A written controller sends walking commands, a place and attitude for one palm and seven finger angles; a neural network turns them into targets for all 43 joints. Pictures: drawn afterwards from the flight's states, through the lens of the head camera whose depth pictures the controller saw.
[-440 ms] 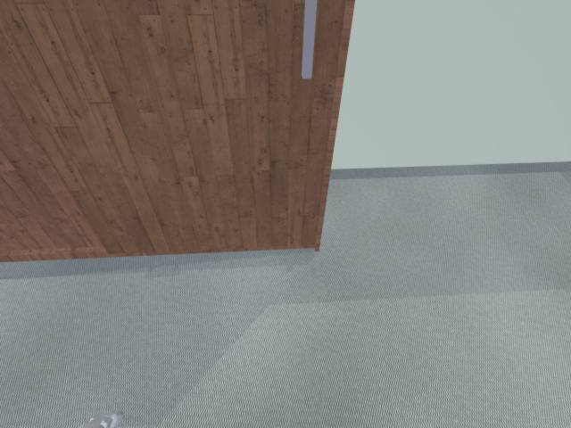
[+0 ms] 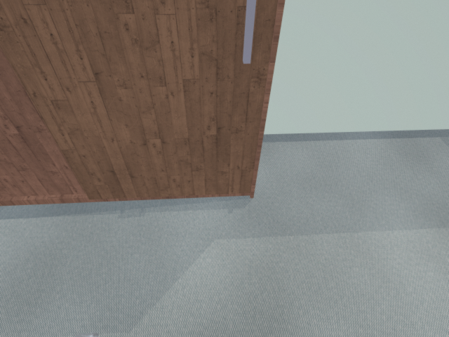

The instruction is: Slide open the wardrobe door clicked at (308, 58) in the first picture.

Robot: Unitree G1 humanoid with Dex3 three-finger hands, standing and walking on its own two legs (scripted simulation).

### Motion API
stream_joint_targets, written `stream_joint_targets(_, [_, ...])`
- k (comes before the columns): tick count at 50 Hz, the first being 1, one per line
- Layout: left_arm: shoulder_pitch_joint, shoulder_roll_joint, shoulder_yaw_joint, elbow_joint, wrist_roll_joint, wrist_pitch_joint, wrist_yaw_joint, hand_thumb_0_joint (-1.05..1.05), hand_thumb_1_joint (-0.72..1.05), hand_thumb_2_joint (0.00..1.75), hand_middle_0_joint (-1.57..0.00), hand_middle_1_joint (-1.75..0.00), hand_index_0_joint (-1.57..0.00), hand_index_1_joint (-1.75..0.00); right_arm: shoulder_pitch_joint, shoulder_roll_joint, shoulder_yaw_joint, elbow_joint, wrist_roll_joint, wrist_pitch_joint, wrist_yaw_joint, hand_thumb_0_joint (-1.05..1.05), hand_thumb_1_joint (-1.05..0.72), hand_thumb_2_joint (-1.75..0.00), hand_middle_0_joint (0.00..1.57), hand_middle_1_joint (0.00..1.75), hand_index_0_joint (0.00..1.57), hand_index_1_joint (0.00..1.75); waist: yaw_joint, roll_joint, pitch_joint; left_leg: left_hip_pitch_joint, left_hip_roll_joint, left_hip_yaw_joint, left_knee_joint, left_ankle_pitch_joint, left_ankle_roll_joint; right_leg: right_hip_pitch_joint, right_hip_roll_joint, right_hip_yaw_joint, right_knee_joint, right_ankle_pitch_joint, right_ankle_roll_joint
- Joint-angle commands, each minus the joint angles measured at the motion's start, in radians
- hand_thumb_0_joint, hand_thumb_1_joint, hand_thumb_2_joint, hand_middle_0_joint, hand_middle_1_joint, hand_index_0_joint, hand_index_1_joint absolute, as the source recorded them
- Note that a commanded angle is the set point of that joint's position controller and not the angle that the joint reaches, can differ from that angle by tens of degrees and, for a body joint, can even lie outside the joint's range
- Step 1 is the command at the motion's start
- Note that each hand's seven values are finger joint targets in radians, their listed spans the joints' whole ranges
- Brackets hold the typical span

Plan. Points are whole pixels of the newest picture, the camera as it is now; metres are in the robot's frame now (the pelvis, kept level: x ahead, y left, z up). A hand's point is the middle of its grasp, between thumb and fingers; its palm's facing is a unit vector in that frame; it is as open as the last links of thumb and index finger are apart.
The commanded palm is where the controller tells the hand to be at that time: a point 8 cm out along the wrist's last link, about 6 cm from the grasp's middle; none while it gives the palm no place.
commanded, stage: stand and wait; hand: right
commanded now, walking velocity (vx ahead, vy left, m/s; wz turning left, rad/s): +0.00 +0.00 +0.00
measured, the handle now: (248, 28) +0.94 -0.02 +0.16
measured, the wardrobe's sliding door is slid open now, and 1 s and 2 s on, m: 0.00 0.00 0.00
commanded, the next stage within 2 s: look at it before walking up in 0.38 s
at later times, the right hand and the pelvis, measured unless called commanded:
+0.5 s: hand out of the picture +0.07 -0.24 -0.15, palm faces -0.03 +0.94 -0.34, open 7.4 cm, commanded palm none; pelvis -0.01 +0.01 +0.00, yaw +0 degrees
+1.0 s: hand out of the picture +0.07 -0.24 -0.15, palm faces -0.02 +0.94 -0.34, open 7.4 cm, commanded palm none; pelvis +0.00 +0.01 +0.00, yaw +0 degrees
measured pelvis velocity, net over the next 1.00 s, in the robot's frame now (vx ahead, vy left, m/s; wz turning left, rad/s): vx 0.00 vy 0.01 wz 0.00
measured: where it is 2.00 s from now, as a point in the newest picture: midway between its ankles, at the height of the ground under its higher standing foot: outside the picture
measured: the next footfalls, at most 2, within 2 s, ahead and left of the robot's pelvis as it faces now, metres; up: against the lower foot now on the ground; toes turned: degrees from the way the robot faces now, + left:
right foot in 1.82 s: +0.17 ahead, -0.12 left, +0.00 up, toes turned -2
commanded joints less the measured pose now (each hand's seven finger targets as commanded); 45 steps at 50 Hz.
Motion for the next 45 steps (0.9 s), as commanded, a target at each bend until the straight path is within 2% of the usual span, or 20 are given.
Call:
stream_joint_targets(1, [-0.060, 0.206, 0.043, -0.064, -0.001, -0.031, 0.016, 0.00, 0.90, 0.90, -0.20, -0.30, -0.20, -0.30, -0.065, -0.211, -0.048, -0.065, 0.004, -0.032, -0.012, 0.00, -0.90, -0.90, 0.20, 0.30, 0.20, 0.30, 0.004, -0.007, -0.057, 0.005, 0.107, -0.098, -0.088, 0.117, 0.043, -0.001, -0.110, 0.092, -0.082, 0.110, -0.033])
stream_joint_targets(14, [-0.034, 0.212, 0.037, -0.022, -0.002, -0.030, 0.015, 0.00, 0.90, 0.90, -0.20, -0.30, -0.20, -0.30, -0.062, -0.217, -0.047, -0.033, 0.005, -0.034, -0.012, 0.00, -0.90, -0.90, 0.20, 0.30, 0.20, 0.30, 0.003, 0.007, -0.051, 0.012, 0.113, -0.107, -0.118, 0.090, 0.046, -0.002, -0.115, 0.095, -0.097, 0.098, -0.026])
stream_joint_targets(22, [-0.033, 0.212, 0.036, -0.015, -0.001, -0.028, 0.014, 0.00, 0.90, 0.90, -0.20, -0.30, -0.20, -0.30, -0.072, -0.217, -0.046, -0.033, 0.005, -0.032, -0.010, 0.00, -0.90, -0.90, 0.20, 0.30, 0.20, 0.30, 0.004, -0.001, -0.018, -0.016, 0.107, -0.113, -0.137, 0.034, 0.045, -0.013, -0.112, 0.100, -0.111, 0.066, -0.023])
stream_joint_targets(27, [-0.031, 0.210, 0.037, -0.016, -0.002, -0.032, 0.015, 0.00, 0.90, 0.90, -0.20, -0.30, -0.20, -0.30, -0.071, -0.213, -0.047, -0.035, 0.004, -0.035, -0.011, 0.00, -0.90, -0.90, 0.20, 0.30, 0.20, 0.30, 0.003, 0.002, -0.049, 0.009, 0.109, -0.106, -0.126, 0.102, 0.044, 0.006, -0.117, 0.100, -0.106, 0.118, -0.024])
stream_joint_targets(36, [-0.035, 0.211, 0.035, -0.016, -0.003, -0.032, 0.016, 0.00, 0.90, 0.90, -0.20, -0.30, -0.20, -0.30, -0.069, -0.213, -0.047, -0.035, 0.005, -0.037, -0.012, 0.00, -0.90, -0.90, 0.20, 0.30, 0.20, 0.30, 0.005, -0.007, -0.061, 0.029, 0.111, -0.098, -0.123, 0.154, 0.043, 0.020, -0.122, 0.099, -0.108, 0.150, -0.022])
stream_joint_targets(40, [-0.043, 0.211, 0.036, -0.017, -0.003, -0.030, 0.017, 0.00, 0.90, 0.90, -0.20, -0.30, -0.20, -0.30, -0.065, -0.213, -0.046, -0.030, 0.005, -0.035, -0.011, 0.00, -0.90, -0.90, 0.20, 0.30, 0.20, 0.30, 0.003, -0.008, -0.036, 0.011, 0.111, -0.100, -0.137, 0.125, 0.042, 0.018, -0.120, 0.099, -0.114, 0.127, -0.022])
stream_joint_targets(45, [-0.042, 0.214, 0.035, -0.015, -0.003, -0.031, 0.017, 0.00, 0.90, 0.90, -0.20, -0.30, -0.20, -0.30, -0.064, -0.213, -0.046, -0.028, 0.004, -0.035, -0.011, 0.00, -0.90, -0.90, 0.20, 0.30, 0.20, 0.30, 0.003, -0.003, -0.044, 0.018, 0.110, -0.098, -0.135, 0.134, 0.041, 0.025, -0.121, 0.102, -0.116, 0.138, -0.022])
